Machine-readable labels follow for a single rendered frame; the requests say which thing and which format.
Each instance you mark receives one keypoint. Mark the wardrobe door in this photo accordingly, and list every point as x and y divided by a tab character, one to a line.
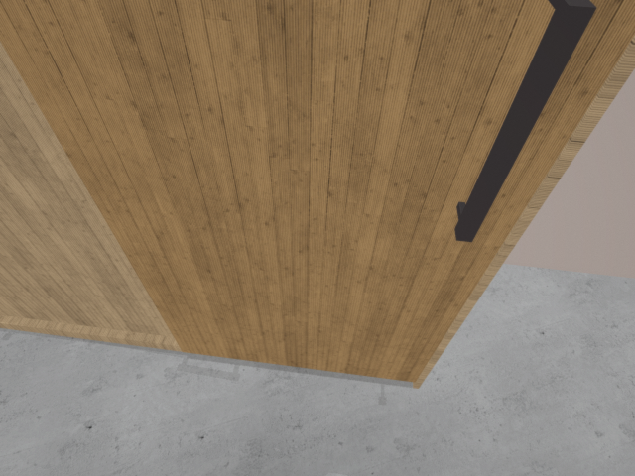
59	260
283	175

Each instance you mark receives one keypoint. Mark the handle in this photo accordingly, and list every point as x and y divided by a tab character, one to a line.
555	49

